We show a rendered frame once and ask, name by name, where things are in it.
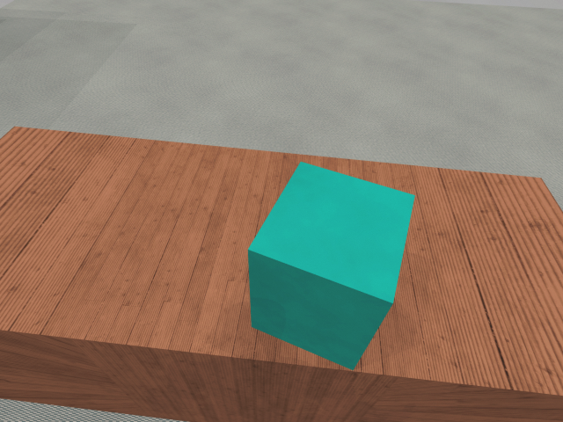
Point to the pedestal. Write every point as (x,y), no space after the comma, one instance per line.
(124,287)

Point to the carton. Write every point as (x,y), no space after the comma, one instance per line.
(324,267)

